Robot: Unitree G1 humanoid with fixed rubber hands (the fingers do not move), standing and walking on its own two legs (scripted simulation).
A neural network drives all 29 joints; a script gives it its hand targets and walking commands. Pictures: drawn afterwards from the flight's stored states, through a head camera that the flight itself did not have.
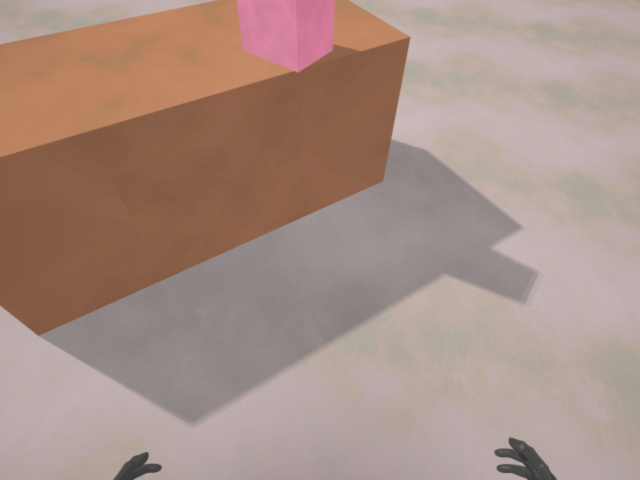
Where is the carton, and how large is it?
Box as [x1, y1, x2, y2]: [236, 0, 334, 71]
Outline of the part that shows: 236,0 243,50 295,71 299,71 332,50 334,0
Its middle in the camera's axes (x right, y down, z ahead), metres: -0.11 -0.69 +1.13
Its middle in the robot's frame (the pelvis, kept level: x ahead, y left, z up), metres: +1.32 +0.11 +0.03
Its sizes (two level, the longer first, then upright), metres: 0.222 0.179 0.288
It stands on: a pedestal, 0.66 m high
